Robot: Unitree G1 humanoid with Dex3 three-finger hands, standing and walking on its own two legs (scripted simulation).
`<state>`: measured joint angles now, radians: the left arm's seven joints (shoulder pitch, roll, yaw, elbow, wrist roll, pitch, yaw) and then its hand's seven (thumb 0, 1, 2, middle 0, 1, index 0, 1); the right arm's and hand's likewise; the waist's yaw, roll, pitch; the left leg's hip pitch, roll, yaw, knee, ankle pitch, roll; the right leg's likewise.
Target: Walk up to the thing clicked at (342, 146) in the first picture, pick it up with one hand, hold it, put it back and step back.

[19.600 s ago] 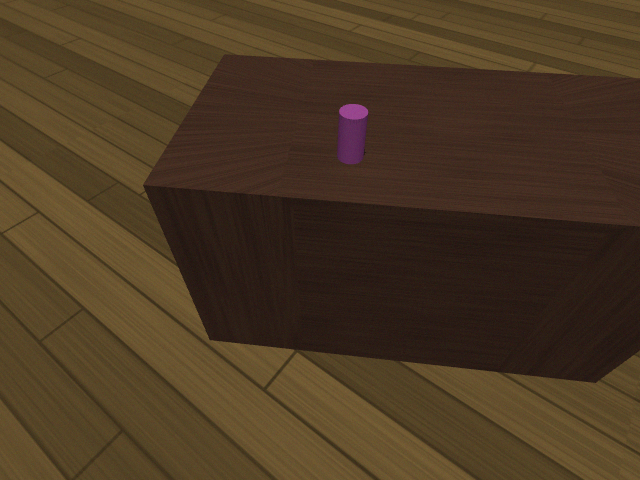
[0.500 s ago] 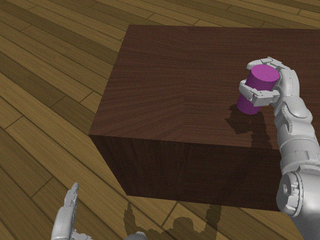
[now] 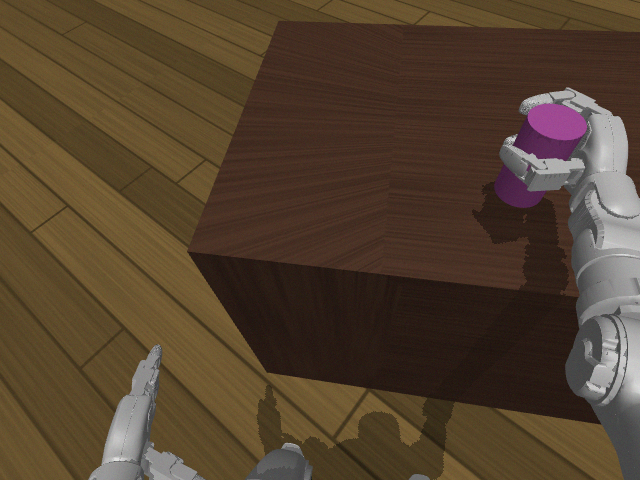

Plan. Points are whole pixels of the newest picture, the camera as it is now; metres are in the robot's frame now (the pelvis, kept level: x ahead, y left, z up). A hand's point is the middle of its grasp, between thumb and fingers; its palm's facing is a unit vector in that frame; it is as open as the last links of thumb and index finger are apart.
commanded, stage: lower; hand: right
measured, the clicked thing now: (535, 159) +0.51 -0.17 +0.09
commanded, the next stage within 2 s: loosen in 0.78 s
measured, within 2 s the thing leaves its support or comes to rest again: rests again in 0.78 s
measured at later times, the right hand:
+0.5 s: hand (514, 172) +0.52 -0.16 +0.06, palm faces +0.01 +1.00 +0.02, open 8.4 cm
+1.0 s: hand (514, 175) +0.52 -0.17 +0.04, palm faces +0.04 +1.00 +0.02, open 8.5 cm
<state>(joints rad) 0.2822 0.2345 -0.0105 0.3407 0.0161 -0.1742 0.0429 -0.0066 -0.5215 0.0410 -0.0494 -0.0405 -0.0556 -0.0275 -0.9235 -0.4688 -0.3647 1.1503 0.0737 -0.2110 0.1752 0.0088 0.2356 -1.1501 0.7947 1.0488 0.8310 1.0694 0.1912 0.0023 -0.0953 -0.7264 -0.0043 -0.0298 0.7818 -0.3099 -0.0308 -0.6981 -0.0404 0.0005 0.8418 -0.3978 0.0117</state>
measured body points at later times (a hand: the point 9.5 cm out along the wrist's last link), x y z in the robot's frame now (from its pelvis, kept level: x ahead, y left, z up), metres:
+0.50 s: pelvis +0.00 +0.00 -0.02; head +0.11 -0.02 +0.41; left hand +0.15 +0.27 -0.04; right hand +0.51 -0.22 +0.06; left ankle +0.04 +0.14 -0.70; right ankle +0.00 -0.12 -0.70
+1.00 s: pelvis -0.01 +0.00 -0.04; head +0.11 -0.03 +0.39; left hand +0.14 +0.27 -0.04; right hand +0.52 -0.22 +0.05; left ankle +0.04 +0.14 -0.70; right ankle +0.00 -0.12 -0.70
